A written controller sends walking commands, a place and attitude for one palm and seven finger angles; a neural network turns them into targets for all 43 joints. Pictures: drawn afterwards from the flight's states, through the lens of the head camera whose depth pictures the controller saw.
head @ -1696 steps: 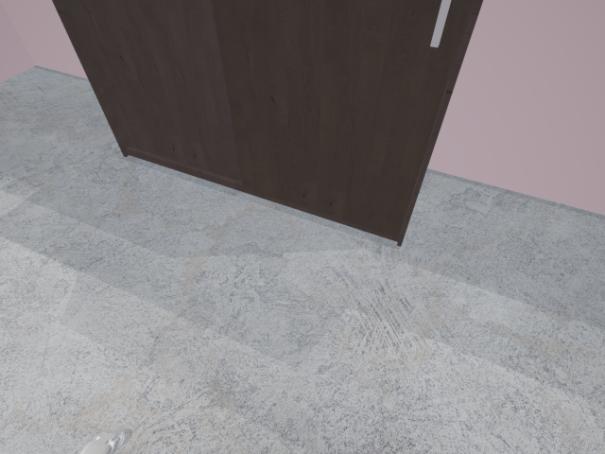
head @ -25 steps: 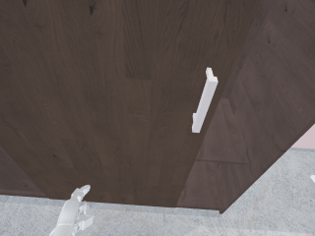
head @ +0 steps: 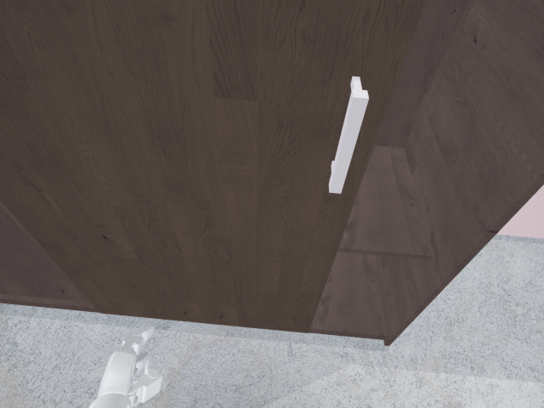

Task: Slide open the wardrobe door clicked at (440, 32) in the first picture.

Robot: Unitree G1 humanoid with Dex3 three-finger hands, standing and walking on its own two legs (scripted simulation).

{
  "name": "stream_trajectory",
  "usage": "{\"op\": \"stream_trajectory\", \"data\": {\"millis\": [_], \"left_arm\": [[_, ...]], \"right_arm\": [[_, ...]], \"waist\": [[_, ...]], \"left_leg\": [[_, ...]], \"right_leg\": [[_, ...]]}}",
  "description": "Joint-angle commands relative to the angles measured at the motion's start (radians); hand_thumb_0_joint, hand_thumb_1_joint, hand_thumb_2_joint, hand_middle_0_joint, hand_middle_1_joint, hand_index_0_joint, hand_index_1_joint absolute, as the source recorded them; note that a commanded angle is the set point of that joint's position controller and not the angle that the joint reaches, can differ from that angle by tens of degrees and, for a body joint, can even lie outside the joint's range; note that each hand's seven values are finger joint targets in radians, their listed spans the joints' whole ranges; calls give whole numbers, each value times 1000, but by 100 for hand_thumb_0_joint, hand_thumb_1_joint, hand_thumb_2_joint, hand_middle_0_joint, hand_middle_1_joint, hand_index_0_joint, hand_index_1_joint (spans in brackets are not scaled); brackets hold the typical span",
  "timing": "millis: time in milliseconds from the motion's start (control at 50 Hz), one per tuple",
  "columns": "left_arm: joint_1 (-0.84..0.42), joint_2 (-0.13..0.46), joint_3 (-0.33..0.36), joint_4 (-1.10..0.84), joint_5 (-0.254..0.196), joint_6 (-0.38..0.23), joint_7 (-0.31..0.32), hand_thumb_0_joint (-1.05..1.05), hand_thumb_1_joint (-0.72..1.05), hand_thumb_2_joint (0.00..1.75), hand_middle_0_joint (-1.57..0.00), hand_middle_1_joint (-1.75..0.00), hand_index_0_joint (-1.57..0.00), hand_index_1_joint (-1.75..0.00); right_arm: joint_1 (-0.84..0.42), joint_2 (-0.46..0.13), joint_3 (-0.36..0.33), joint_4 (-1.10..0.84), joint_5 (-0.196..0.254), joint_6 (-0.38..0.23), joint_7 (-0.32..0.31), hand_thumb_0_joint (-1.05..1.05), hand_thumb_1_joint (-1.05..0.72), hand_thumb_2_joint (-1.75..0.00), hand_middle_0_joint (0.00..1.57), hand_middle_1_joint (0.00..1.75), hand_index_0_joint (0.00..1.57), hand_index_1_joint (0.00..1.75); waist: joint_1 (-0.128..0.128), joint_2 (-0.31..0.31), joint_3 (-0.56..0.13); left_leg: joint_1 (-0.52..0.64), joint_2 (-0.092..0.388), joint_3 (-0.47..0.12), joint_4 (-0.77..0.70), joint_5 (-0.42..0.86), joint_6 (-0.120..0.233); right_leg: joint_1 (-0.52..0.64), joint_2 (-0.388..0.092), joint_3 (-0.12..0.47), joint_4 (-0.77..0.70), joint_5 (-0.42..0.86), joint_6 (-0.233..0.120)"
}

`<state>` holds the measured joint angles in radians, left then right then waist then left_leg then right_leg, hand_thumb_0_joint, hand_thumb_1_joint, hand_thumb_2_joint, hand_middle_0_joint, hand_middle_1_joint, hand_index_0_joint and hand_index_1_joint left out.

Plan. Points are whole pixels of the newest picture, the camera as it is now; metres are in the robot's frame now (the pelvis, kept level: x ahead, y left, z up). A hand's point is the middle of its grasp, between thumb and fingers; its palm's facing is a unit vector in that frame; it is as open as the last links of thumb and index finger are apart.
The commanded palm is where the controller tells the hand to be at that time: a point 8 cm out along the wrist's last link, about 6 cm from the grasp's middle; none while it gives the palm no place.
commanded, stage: step back with the hand held close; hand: right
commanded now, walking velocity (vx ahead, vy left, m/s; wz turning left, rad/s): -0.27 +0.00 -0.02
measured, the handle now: (344, 139) +0.45 -0.09 +0.17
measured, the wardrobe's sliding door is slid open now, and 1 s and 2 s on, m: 0.28 0.28 0.28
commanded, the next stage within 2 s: stop stepping back and stand still in 0.64 s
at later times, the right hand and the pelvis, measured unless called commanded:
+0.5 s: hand out of the picture +0.15 -0.30 +0.17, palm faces +0.47 +0.76 -0.45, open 7.4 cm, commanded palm +0.08 -0.33 +0.19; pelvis -0.05 -0.02 -0.01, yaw -2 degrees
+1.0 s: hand out of the picture +0.10 -0.29 +0.17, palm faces +0.32 +0.81 -0.48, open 7.4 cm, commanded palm +0.03 -0.33 +0.19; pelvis -0.12 -0.04 +0.01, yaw +2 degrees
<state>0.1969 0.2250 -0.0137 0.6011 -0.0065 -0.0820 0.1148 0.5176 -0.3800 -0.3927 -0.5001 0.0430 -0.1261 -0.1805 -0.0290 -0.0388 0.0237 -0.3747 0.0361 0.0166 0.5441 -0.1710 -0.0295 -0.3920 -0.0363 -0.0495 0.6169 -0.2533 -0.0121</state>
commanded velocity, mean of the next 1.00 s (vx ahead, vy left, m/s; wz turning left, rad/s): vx -0.23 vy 0.01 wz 0.01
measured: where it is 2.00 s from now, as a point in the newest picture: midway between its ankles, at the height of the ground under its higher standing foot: outside the picture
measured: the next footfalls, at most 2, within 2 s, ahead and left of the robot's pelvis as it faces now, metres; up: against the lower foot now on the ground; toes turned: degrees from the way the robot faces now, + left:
left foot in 0.70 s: -0.12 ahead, +0.06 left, +0.00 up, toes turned +2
right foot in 1.16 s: -0.07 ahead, -0.18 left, +0.00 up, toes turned +0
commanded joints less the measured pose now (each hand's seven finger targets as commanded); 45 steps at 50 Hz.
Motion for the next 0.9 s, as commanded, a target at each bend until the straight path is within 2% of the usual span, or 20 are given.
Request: {"op": "stream_trajectory", "data": {"millis": [0,80,120,200,260,320,400,440,460,500,600,620,660,680,720,760,780,820,840,880], "left_arm": [[-80,116,44,-155,2,-59,16,0,90,90,-20,-30,-20,-30],[-79,140,51,-168,2,-79,25,0,90,90,-20,-30,-20,-30],[-75,138,59,-167,5,-87,21,0,90,90,-20,-30,-20,-30],[-77,123,51,-143,20,-96,10,0,90,90,-20,-30,-20,-30],[-60,106,61,-110,11,-90,5,0,90,90,-20,-30,-20,-30],[-79,86,57,-107,9,-73,7,0,90,90,-20,-30,-20,-30],[-112,106,51,-130,6,-55,19,0,90,90,-20,-30,-20,-30],[-128,147,59,-152,17,-70,22,0,90,90,-20,-30,-20,-30],[-131,144,66,-142,33,-72,27,0,90,90,-20,-30,-20,-30],[-109,107,74,-124,36,-80,11,0,90,90,-20,-30,-20,-30],[-97,94,52,-91,39,-91,-15,0,90,90,-20,-30,-20,-30],[-90,93,52,-80,43,-79,-15,0,90,90,-20,-30,-20,-30],[-76,76,42,-66,47,-52,-17,0,90,90,-20,-30,-20,-30],[-112,65,23,-71,59,-55,-12,0,90,90,-20,-30,-20,-30],[-116,76,44,-86,23,-52,-5,0,90,90,-20,-30,-20,-30],[-128,100,50,-111,5,-41,6,0,90,90,-20,-30,-20,-30],[-121,105,51,-132,-3,-41,7,0,90,90,-20,-30,-20,-30],[-110,114,56,-158,16,-59,-3,0,90,90,-20,-30,-20,-30],[-105,104,53,-156,31,-62,-7,0,90,90,-20,-30,-20,-30],[-81,93,51,-160,35,-69,-14,0,90,90,-20,-30,-20,-30]], "right_arm": [[-78,-220,-149,-219,-6,-72,-37,0,-90,-90,20,30,20,30],[-27,-186,-159,-202,-26,-91,-39,0,-90,-90,20,30,20,30],[-15,-198,-170,-197,-30,-103,-36,0,-90,-90,20,30,20,30],[-20,-217,-170,-207,-20,-119,-30,0,-90,-90,20,30,20,30],[-68,-242,-154,-236,-10,-112,-33,0,-90,-90,20,30,20,30],[-75,-242,-151,-223,-6,-102,-39,0,-90,-90,20,30,20,30],[-50,-239,-168,-226,-3,-99,-36,0,-90,-90,20,30,20,30],[-50,-210,-180,-232,-13,-111,-26,0,-90,-90,20,30,20,30],[-65,-255,-213,-224,-18,-113,-28,0,-90,-90,20,30,20,30],[-57,-209,-160,-238,-1,-109,-19,0,-90,-90,20,30,20,30],[-101,-173,-74,-275,14,-91,-20,0,-90,-90,20,30,20,30],[-124,-194,-87,-260,12,-92,-23,0,-90,-90,20,30,20,30],[-168,-278,-129,-260,-1,-97,-29,0,-90,-90,20,30,20,30],[-218,-288,-124,-249,-7,-111,-35,0,-90,-90,20,30,20,30],[-205,-228,-70,-179,-8,-88,-11,0,-90,-90,20,30,20,30],[-110,-272,-142,-157,5,-55,1,0,-90,-90,20,30,20,30],[-36,-216,-121,-148,19,-54,11,0,-90,-90,20,30,20,30],[22,-244,-160,-206,29,-57,11,0,-90,-90,20,30,20,30],[39,-261,-184,-250,34,-58,4,0,-90,-90,20,30,20,30],[60,-255,-184,-320,37,-62,-4,0,-90,-90,20,30,20,30]], "waist": [[27,30,-99],[16,-181,-100],[12,-189,-112],[23,-40,-52],[29,108,-163],[34,145,-151],[32,-5,-97],[23,-273,-100],[20,-293,-115],[11,-132,-167],[22,-202,-185],[25,-147,-168],[32,83,-150],[30,96,-109],[42,216,-157],[31,97,-176],[22,-75,-174],[5,-211,-225],[0,-214,-231],[8,-235,-222]], "left_leg": [[-18,74,-109,-159,-258,66],[264,-55,-6,109,-151,20],[291,-72,-10,154,-102,19],[154,8,-159,-45,21,66],[-1,141,-282,-165,103,127],[-112,192,-273,-200,22,148],[-125,22,-129,-89,-204,71],[209,-145,-22,269,-244,20],[283,-166,-46,447,-241,19],[155,-137,-60,441,-321,40],[153,-98,-32,-15,-339,70],[133,-37,-91,-190,-274,100],[-80,231,-402,-369,-74,202],[-84,287,-361,-326,241,200],[21,185,-202,-163,477,147],[-17,49,-63,-54,253,58],[46,-48,-29,-6,-7,27],[98,-130,-37,171,-358,36],[160,-124,-43,190,-361,52],[265,-131,0,68,-335,73]], "right_leg": [[26,-37,101,-140,-188,-18],[-249,-154,250,-385,-438,-75],[-255,-169,267,-379,-397,-86],[-176,-79,182,-192,-177,-50],[88,-8,77,24,26,17],[162,13,71,107,-10,28],[83,-66,184,-133,-118,-9],[-272,-248,422,-508,-565,-92],[-340,-303,498,-571,-555,-134],[-132,-252,359,-460,-270,-110],[90,-187,226,-433,-122,-17],[107,-167,199,-338,-90,13],[224,-39,85,20,9,70],[186,-13,41,106,-49,73],[171,25,53,96,108,52],[298,-22,84,-68,421,25],[257,-102,173,-211,382,-3],[189,-202,376,-464,-5,-8],[121,-204,375,-530,-210,16],[53,-149,265,-535,-282,51]]}}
